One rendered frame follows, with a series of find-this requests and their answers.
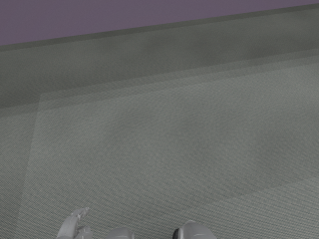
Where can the robot thigh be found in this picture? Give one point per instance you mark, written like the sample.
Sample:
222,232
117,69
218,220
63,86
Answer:
121,233
194,231

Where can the robot right thigh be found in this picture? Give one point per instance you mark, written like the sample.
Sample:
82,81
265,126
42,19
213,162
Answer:
194,231

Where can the robot left thigh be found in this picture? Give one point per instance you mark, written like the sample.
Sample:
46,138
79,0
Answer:
121,233

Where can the left robot hand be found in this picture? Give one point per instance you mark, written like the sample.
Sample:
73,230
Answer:
70,225

